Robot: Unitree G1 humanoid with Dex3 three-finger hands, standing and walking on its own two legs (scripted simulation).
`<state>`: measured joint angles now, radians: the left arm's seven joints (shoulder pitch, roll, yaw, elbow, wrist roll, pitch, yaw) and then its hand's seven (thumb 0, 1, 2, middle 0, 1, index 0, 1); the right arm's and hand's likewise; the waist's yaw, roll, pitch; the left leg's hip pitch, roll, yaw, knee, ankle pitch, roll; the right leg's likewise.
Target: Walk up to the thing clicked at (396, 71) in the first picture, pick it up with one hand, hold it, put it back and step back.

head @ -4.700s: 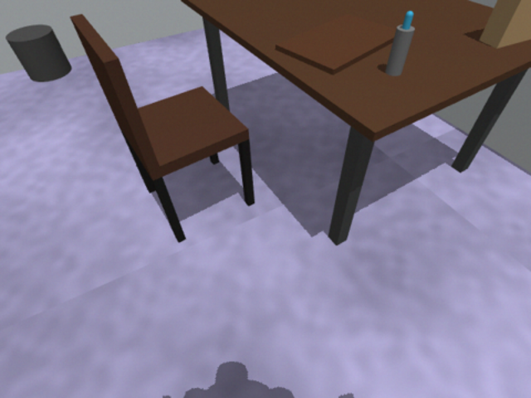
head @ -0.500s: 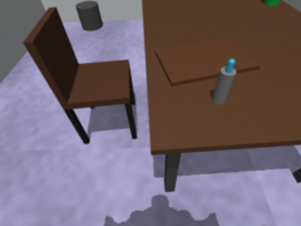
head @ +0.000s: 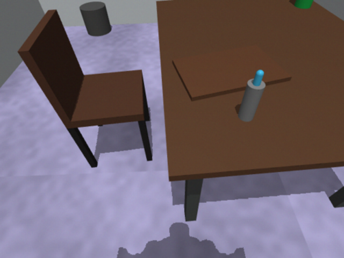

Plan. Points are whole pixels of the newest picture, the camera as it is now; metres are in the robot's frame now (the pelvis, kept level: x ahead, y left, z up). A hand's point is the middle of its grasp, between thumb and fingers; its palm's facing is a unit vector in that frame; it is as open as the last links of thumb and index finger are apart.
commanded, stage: stand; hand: right
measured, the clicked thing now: (252, 95) +0.57 -0.23 +0.04
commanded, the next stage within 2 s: none
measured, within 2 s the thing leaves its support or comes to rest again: neither
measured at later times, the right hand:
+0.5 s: hand out of the picture +0.10 -0.27 -0.15, palm faces -0.02 +0.94 -0.34, open 7.3 cm
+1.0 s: hand out of the picture +0.09 -0.27 -0.15, palm faces -0.03 +0.94 -0.34, open 7.3 cm
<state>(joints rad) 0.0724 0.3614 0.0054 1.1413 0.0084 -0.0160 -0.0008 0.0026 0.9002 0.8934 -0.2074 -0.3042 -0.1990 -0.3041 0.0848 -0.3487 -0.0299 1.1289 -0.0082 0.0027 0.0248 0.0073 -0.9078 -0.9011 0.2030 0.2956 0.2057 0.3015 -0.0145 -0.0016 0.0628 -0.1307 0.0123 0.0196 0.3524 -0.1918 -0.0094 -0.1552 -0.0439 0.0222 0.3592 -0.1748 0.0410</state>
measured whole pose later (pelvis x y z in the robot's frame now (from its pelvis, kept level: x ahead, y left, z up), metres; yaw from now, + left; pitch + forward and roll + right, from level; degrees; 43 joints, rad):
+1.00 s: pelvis +0.01 -0.01 +0.00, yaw +1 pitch -2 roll +0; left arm 0.09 0.35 0.01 1.14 0.01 -0.01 -0.01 0.00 0.90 0.89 -0.21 -0.30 -0.20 -0.30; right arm 0.10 -0.35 -0.01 1.14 -0.01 -0.01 0.01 0.01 -0.91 -0.90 0.20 0.30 0.21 0.30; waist -0.01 0.00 0.05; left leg -0.09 0.04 0.00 0.31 -0.19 -0.03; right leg -0.11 -0.02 0.00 0.31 -0.17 0.02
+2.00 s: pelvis +0.02 -0.01 +0.00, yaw +1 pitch -2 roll +0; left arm 0.11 0.36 0.00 1.13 0.01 -0.01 0.00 0.00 0.90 0.89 -0.21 -0.30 -0.20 -0.30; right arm 0.11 -0.35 -0.01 1.13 -0.01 -0.01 0.01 0.01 -0.91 -0.90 0.20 0.30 0.21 0.30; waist -0.01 0.00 0.05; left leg -0.10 0.02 0.00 0.32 -0.19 -0.02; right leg -0.11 -0.03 0.00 0.31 -0.18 0.03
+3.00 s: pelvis +0.02 -0.01 +0.00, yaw +0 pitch -2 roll +0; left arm 0.26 0.23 0.12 0.61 -0.03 -0.06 0.05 -0.01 -0.51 0.03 -0.06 -0.05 -0.05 -0.05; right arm 0.39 -0.29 -0.21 0.15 0.05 -0.09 -0.05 -0.01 0.56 -0.03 0.05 0.05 0.06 0.06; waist -0.04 -0.03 0.02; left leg -0.12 0.04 0.01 0.41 -0.26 -0.03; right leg -0.14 -0.02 0.01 0.40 -0.24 0.02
